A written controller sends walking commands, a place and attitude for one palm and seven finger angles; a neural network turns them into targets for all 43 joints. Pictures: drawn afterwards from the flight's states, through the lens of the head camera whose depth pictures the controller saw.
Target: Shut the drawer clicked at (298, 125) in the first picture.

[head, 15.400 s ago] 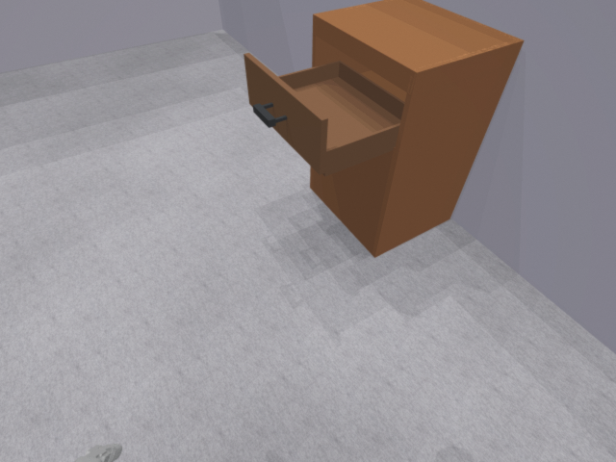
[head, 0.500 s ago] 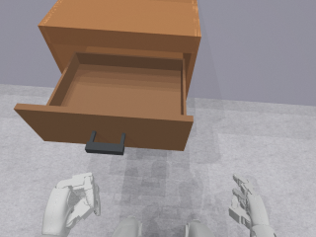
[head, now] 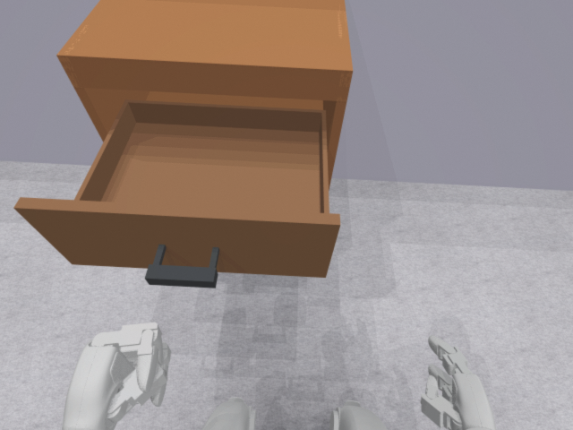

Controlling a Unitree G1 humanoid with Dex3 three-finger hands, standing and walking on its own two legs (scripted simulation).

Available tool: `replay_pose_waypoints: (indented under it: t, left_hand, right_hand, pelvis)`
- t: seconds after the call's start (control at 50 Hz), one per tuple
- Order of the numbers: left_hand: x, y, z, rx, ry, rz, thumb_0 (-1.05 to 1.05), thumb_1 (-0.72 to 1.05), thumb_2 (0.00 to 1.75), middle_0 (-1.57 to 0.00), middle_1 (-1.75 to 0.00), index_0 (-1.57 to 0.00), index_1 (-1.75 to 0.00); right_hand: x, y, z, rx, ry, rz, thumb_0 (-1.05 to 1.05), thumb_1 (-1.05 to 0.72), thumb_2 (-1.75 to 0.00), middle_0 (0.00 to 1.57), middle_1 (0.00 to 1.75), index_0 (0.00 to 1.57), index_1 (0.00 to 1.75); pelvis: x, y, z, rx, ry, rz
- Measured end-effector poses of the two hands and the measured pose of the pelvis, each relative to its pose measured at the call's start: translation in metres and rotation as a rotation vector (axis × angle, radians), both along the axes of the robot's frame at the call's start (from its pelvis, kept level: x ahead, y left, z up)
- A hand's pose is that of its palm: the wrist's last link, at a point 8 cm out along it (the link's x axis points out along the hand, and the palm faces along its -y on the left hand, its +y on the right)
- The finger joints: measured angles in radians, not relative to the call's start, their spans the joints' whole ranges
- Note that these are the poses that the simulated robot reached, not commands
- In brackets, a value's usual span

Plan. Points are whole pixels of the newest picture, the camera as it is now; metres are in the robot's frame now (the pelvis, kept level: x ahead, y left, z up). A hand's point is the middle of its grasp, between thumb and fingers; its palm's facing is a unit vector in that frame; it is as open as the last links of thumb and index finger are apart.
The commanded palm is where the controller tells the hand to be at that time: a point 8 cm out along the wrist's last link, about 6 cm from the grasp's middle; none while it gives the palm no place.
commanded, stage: raise the hand and make a fist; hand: left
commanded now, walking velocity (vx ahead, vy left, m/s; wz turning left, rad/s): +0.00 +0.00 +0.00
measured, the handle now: (185, 264) +0.37 +0.19 -0.04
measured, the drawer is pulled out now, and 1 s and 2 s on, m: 0.29 0.29 0.29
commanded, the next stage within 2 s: bring the fist close to the handle in 0.14 s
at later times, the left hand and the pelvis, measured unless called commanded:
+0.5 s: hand (170, 370) +0.19 +0.15 +0.03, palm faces +0.00 -1.00 -0.05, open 3.3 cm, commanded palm +0.17 +0.21 +0.03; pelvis -0.01 -0.01 -0.01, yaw +0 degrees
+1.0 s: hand (185, 351) +0.23 +0.15 -0.01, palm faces -0.03 -1.00 -0.04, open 3.3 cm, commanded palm +0.21 +0.21 -0.02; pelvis -0.02 +0.00 -0.04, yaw +0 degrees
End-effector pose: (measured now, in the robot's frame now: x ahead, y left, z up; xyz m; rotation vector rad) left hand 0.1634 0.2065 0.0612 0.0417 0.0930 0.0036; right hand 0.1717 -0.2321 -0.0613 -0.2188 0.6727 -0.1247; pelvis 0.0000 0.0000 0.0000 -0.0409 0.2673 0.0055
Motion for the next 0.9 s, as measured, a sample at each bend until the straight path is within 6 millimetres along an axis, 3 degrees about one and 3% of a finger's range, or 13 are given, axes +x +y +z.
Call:
replay_pose_waypoints:
  t: [0.3, 0.48, 0.9]
  left_hand:
    - [-0.008, -0.004, 0.001, 0.014, -0.010, 0.016, 0.02, 0.90, 0.90, -1.40, -1.60, -1.39, -1.60]
    - [0.006, -0.002, -0.023, 0.014, -0.013, 0.003, 0.02, 0.90, 0.90, -1.40, -1.60, -1.40, -1.60]
    - [0.036, 0.002, -0.062, 0.010, -0.038, -0.015, 0.02, 0.90, 0.90, -1.40, -1.60, -1.39, -1.60]
  right_hand:
    - [0.008, 0.000, 0.000, 0.019, -0.031, 0.015, 0.01, -0.91, -0.90, 0.21, 0.30, 0.20, 0.30]
    - [0.010, -0.002, -0.013, 0.004, -0.024, 0.038, 0.01, -0.91, -0.90, 0.21, 0.30, 0.20, 0.30]
    - [-0.015, -0.009, -0.048, -0.024, 0.074, 0.024, 0.01, -0.91, -0.90, 0.21, 0.30, 0.20, 0.30]
  pelvis:
    - [-0.002, -0.006, -0.001, 0.006, -0.001, 0.001]
    - [-0.006, -0.009, -0.012, 0.005, 0.028, 0.002]
    - [-0.016, -0.004, -0.037, 0.002, 0.097, -0.007]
